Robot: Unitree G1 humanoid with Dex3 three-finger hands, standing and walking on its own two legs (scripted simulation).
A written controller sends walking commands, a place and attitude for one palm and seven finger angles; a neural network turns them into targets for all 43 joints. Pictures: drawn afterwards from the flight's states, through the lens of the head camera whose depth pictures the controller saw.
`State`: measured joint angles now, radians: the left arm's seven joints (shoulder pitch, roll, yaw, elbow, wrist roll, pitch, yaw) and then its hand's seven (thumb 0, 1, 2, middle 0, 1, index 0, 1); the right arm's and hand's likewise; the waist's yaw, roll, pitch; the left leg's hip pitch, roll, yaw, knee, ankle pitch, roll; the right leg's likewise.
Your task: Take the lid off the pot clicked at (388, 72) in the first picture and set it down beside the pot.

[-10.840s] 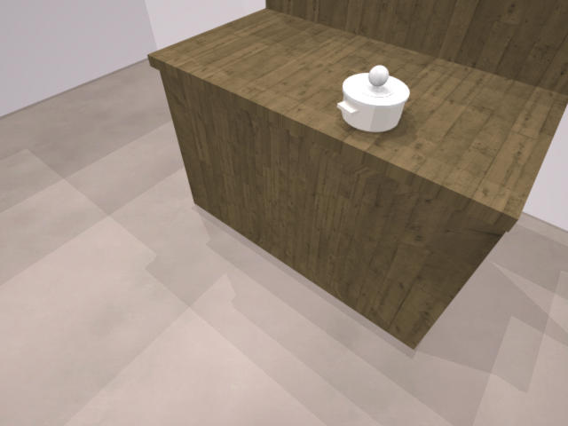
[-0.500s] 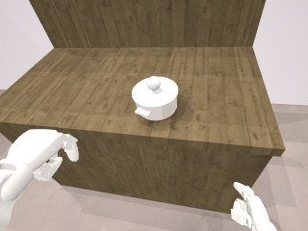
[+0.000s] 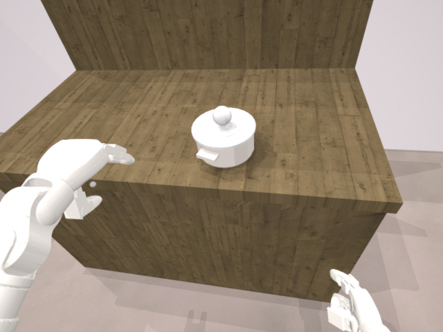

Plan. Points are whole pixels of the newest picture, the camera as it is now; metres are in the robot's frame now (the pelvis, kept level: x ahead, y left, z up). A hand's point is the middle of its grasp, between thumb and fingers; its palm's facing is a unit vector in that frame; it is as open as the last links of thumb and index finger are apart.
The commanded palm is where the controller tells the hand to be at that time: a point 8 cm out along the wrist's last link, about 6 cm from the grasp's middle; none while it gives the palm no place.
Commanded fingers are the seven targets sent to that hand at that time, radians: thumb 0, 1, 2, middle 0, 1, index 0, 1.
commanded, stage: move the open hand above the knob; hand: left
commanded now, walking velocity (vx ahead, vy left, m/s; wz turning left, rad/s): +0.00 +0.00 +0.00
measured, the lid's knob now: (222, 115) +0.58 +0.07 +0.09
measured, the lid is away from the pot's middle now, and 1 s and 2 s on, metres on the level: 0.00 0.00 0.00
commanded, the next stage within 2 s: none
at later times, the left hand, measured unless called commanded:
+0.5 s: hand (131, 153) +0.36 +0.20 +0.17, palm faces -0.17 -0.03 -0.98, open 10.1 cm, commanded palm +0.35 +0.19 +0.24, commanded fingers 0.00 -0.34 1.53 -0.84 -0.08 -0.84 -0.08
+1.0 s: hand (171, 126) +0.44 +0.14 +0.17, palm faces -0.22 -0.02 -0.98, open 10.1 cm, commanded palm +0.43 +0.14 +0.24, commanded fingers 0.00 -0.34 1.53 -0.84 -0.08 -0.84 -0.08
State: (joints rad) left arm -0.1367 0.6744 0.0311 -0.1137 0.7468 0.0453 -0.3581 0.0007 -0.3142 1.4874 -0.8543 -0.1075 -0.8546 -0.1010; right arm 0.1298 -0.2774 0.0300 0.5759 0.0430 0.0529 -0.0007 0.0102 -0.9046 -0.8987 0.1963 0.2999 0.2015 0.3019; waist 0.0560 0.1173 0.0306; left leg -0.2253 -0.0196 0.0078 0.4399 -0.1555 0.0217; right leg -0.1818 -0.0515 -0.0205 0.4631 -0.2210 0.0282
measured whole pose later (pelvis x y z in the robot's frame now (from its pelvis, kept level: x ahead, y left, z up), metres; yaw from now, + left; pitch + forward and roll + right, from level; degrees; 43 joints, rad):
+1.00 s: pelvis +0.03 -0.01 +0.00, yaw +0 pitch +1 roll +1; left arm -0.77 0.49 -0.26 0.40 0.84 0.21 -0.44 0.00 -0.34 1.52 -0.85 -0.09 -0.85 -0.08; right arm 0.13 -0.29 0.03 0.64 0.06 0.12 0.00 0.01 -0.91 -0.90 0.19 0.30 0.20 0.30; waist 0.01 0.09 0.00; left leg -0.28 -0.02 0.01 0.46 -0.20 0.01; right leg -0.26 -0.05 -0.01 0.53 -0.29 0.02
